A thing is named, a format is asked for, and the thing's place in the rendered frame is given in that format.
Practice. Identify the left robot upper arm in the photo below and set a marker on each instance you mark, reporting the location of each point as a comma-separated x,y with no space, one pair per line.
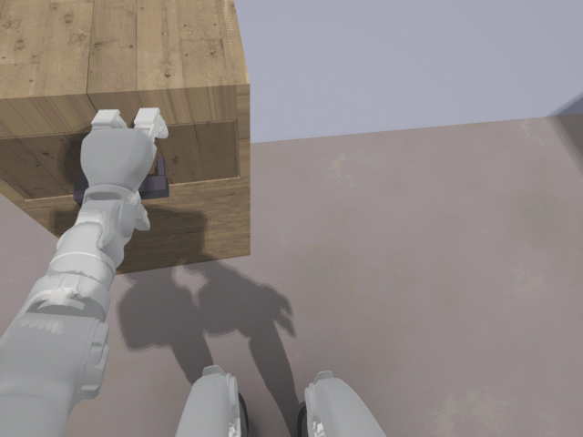
50,363

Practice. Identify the right robot thigh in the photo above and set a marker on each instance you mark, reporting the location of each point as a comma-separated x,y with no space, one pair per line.
334,407

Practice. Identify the drawer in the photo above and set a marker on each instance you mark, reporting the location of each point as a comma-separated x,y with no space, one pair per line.
48,165

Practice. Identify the robot left hand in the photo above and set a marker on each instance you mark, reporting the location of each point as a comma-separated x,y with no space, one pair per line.
113,154

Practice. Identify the right robot shin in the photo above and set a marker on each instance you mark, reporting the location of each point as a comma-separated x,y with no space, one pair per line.
321,375

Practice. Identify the robot left forearm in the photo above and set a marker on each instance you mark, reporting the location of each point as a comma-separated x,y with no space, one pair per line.
80,274

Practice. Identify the cabinet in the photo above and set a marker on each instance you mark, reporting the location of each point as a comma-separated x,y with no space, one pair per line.
61,61

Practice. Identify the handle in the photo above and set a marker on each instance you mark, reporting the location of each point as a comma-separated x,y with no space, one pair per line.
151,187

